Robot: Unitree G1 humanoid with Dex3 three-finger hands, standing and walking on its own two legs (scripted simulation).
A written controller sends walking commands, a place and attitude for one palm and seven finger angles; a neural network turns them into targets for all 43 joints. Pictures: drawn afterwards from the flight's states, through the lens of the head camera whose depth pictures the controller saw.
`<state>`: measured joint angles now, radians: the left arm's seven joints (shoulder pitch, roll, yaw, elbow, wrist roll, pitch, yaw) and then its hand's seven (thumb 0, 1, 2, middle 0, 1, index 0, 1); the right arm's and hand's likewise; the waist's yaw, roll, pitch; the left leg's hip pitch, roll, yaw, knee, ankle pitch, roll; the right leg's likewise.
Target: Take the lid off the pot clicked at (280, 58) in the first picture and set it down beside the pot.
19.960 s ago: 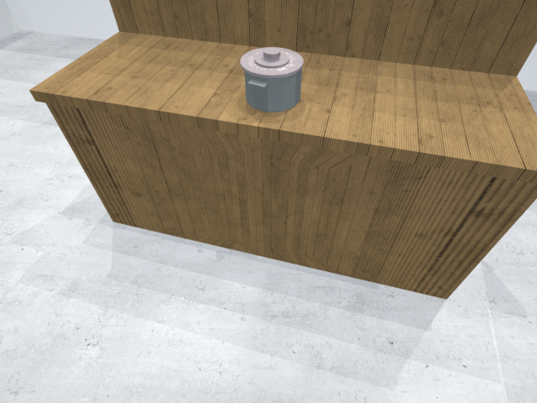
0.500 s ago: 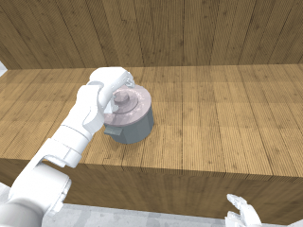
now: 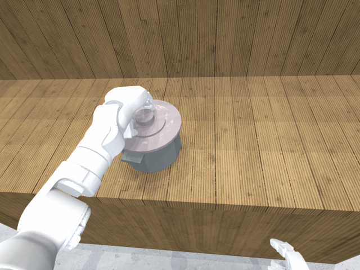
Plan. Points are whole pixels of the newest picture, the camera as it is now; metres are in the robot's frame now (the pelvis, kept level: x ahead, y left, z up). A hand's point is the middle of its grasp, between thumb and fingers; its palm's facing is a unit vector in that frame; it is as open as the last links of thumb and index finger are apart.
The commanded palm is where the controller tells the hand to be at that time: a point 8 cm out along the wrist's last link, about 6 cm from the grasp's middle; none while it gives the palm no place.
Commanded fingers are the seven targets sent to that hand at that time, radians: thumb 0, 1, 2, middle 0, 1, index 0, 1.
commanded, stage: lower the open fingers around the knob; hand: left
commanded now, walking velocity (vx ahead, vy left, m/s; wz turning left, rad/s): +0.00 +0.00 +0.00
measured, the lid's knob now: (144, 117) +0.46 +0.10 +0.09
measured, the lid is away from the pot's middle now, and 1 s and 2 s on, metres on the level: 0.01 0.01 0.01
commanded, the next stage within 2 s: close the fingers and squeeze the knob in 0.20 s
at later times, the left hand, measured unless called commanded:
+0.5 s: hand (139, 117) +0.43 +0.10 +0.12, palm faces -0.27 +0.01 -0.96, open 10.1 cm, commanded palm +0.41 +0.11 +0.17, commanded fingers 0.00 -0.11 1.19 -0.65 -0.57 -0.65 -0.57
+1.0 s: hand (139, 119) +0.43 +0.10 +0.11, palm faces -0.30 -0.03 -0.95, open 8.0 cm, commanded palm +0.41 +0.11 +0.17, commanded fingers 0.00 0.22 0.98 -0.71 -0.93 -0.71 -0.93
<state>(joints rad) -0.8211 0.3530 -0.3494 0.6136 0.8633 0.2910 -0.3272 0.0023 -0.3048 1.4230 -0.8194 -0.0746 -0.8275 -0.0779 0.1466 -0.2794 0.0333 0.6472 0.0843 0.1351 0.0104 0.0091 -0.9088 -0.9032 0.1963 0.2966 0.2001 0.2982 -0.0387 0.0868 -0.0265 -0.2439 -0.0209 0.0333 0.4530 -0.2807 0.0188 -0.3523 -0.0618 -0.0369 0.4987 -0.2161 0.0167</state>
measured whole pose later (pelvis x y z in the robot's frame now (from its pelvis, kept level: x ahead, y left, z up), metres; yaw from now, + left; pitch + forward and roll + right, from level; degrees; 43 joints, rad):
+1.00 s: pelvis +0.00 -0.01 +0.00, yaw +0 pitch +4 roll +1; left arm -0.82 0.33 -0.34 0.63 0.87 0.26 -0.31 0.00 0.09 1.08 -0.65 -0.81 -0.68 -0.82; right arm 0.15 -0.29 0.03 0.66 0.09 0.14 -0.01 0.01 -0.91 -0.90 0.20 0.30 0.20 0.30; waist -0.04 0.10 -0.04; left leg -0.24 -0.02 0.03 0.45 -0.28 0.01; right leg -0.35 -0.06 -0.04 0.50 -0.22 0.01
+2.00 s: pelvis +0.00 +0.00 +0.00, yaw +0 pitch +4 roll +1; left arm -0.77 0.34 -0.36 0.52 0.86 0.27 -0.31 0.00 0.20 0.89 -0.65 -0.85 -0.67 -0.88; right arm 0.14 -0.27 0.03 0.65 0.08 0.13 0.01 0.01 -0.91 -0.90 0.20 0.30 0.20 0.30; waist -0.03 0.10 -0.03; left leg -0.23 -0.02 0.03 0.45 -0.28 0.03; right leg -0.34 -0.06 -0.04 0.49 -0.21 0.02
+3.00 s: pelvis -0.01 +0.00 +0.00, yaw +1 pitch +2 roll +1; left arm -0.93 0.42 -0.32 0.51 0.85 0.29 -0.44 0.01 0.19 0.88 -0.66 -0.84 -0.69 -0.88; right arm 0.15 -0.29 0.03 0.66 0.07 0.08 -0.01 0.01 -0.91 -0.90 0.20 0.30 0.20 0.30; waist -0.04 0.10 -0.02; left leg -0.20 -0.03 0.02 0.41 -0.25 0.02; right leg -0.31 -0.07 -0.04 0.46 -0.19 0.02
